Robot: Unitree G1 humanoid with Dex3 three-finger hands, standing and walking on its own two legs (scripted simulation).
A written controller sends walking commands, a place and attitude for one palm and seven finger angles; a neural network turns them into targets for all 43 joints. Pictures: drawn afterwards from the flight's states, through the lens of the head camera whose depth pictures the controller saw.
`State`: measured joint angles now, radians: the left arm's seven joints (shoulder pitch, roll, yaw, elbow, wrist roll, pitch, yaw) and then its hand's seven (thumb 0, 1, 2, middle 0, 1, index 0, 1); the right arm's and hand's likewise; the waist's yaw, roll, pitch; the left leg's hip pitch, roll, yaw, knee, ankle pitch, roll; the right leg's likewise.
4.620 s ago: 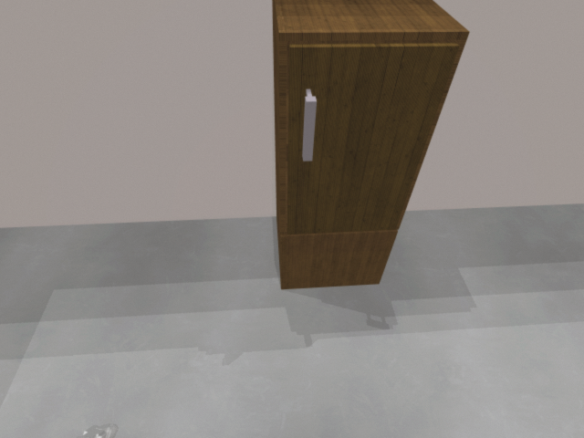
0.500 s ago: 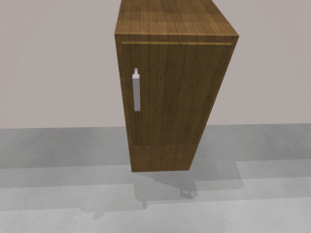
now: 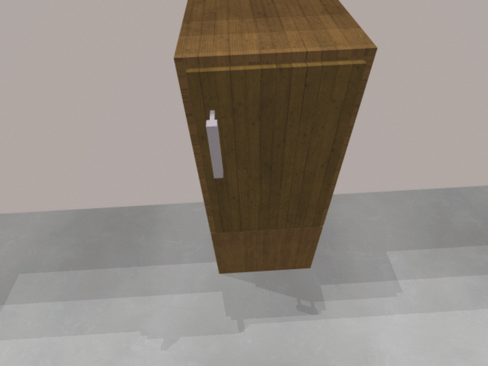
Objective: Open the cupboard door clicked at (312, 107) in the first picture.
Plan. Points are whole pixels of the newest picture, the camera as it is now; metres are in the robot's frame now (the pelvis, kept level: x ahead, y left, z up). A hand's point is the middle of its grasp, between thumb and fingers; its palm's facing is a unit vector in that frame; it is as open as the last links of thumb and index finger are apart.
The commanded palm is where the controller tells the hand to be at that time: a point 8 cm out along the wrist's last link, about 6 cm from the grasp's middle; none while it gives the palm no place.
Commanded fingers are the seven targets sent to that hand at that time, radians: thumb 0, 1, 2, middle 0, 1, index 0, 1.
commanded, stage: look again from close up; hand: left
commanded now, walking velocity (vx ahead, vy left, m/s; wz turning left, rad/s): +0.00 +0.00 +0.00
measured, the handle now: (215, 145) +0.58 +0.11 +0.02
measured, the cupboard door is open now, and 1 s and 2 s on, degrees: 0 0 0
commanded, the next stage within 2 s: shuffle to correct the standing spot in 0.02 s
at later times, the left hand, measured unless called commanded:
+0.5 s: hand out of the picture +0.01 +0.12 -0.18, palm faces +0.10 -0.98 -0.19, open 7.4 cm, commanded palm none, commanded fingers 0.00 0.90 0.90 -0.20 -0.30 -0.20 -0.30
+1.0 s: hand out of the picture +0.12 +0.05 -0.18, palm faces +0.12 -0.96 -0.26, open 7.3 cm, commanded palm none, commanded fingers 0.00 0.90 0.90 -0.20 -0.30 -0.20 -0.30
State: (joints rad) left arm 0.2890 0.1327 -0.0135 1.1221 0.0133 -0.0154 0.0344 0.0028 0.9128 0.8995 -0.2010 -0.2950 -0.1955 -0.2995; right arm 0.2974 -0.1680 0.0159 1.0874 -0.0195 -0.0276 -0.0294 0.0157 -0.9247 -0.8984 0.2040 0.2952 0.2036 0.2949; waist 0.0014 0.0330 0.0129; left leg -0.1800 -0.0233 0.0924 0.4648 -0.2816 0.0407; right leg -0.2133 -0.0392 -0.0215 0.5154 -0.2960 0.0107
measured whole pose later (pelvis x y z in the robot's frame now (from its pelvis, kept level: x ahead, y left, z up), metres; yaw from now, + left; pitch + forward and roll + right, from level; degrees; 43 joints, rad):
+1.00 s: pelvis +0.09 -0.15 -0.02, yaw +6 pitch +2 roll +0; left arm 0.21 0.19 0.07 0.98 0.03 0.01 -0.01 0.00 0.92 0.90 -0.20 -0.29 -0.19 -0.30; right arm 0.26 -0.18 -0.06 1.04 -0.04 0.02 -0.03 0.00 -0.91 -0.90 0.21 0.30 0.21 0.30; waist -0.01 0.04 0.07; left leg -0.30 0.17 0.04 0.68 -0.43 -0.08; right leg -0.38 -0.05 -0.06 0.64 -0.28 0.01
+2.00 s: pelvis +0.06 -0.20 +0.00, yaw +7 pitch +1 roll +0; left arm 0.25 0.13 0.00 1.07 0.02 -0.05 0.05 0.01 0.94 0.90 -0.20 -0.30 -0.20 -0.30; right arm 0.30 -0.16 -0.01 1.05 -0.02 0.02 -0.01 0.01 -0.91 -0.90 0.20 0.30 0.20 0.29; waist -0.04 0.07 0.07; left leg -0.34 0.04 0.04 0.79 -0.43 0.00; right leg -0.23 0.08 -0.06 0.49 -0.28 -0.09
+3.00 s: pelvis +0.09 -0.20 +0.00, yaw +7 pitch +0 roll +1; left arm 0.31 0.14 -0.01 1.12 0.01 -0.03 0.04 0.00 0.91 0.90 -0.20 -0.30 -0.20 -0.30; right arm 0.29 -0.14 0.02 1.15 -0.02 -0.02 -0.04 0.00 -0.91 -0.90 0.20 0.30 0.20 0.29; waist 0.00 0.00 0.01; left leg -0.15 0.01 0.08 0.43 -0.28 0.00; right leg -0.13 0.08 -0.05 0.42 -0.29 -0.09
